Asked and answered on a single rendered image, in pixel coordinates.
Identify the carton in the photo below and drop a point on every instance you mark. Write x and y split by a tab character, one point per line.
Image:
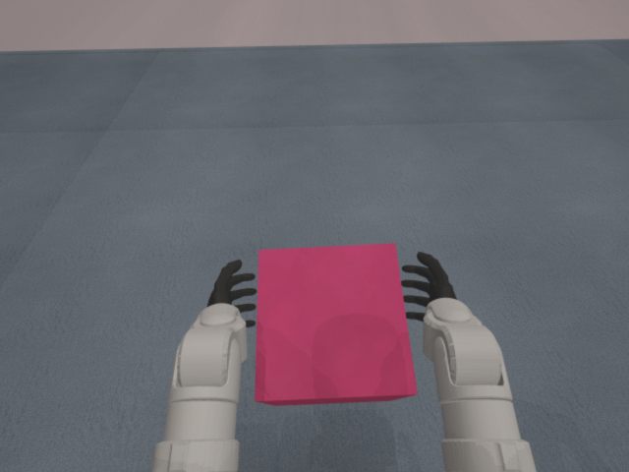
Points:
331	326

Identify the right robot forearm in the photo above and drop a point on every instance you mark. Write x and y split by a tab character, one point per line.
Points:
480	425

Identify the robot left hand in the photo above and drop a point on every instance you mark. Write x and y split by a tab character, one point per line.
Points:
224	283

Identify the robot right hand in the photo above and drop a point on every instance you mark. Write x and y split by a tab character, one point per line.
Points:
438	286

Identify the left robot forearm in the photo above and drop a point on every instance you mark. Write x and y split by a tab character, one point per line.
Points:
200	426

